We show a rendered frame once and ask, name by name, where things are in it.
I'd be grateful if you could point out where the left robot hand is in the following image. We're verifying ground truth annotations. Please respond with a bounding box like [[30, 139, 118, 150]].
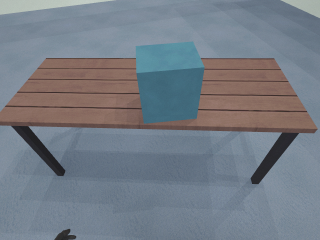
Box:
[[54, 229, 76, 240]]

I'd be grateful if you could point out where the table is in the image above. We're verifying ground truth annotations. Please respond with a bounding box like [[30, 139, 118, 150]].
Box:
[[0, 58, 318, 184]]

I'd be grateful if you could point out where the carton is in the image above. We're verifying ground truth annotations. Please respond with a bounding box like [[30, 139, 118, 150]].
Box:
[[135, 41, 205, 124]]

